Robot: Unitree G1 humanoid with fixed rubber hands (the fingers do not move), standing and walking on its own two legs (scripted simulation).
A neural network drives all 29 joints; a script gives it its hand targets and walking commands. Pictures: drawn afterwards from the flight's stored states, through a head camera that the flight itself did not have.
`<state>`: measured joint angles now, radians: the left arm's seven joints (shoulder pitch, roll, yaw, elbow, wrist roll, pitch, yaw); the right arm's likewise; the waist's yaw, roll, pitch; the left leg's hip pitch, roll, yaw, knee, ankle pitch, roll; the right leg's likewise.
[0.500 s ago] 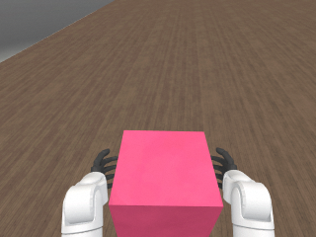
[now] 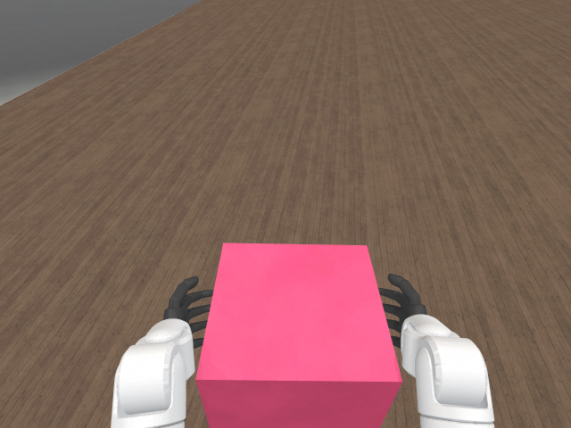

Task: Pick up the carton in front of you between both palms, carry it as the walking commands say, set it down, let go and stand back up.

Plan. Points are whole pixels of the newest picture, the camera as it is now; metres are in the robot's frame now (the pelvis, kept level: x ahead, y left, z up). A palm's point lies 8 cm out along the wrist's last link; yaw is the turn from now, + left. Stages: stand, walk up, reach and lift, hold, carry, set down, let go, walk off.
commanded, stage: carry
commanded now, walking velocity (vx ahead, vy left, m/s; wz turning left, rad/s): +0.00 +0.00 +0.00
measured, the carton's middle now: (293, 353) +0.27 +0.00 +0.00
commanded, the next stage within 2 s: hold in 1.04 s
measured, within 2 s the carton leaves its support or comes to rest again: neither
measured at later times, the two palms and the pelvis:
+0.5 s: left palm (182, 357) +0.24 +0.15 +0.04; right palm (406, 353) +0.24 -0.15 +0.04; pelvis -0.03 +0.00 +0.00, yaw +0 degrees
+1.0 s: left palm (180, 353) +0.25 +0.15 +0.04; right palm (403, 348) +0.25 -0.15 +0.04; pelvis -0.03 +0.00 +0.00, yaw +0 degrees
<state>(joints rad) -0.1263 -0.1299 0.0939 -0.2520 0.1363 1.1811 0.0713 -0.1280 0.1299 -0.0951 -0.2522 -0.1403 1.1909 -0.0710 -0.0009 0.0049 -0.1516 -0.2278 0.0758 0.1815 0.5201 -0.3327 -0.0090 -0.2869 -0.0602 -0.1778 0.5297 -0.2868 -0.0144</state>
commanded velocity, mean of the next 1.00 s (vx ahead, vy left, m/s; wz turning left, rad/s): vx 0.00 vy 0.00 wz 0.00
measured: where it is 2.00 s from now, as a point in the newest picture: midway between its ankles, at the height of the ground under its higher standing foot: outside the picture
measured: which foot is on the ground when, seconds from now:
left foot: down 0.00-1.00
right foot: down 0.00-1.00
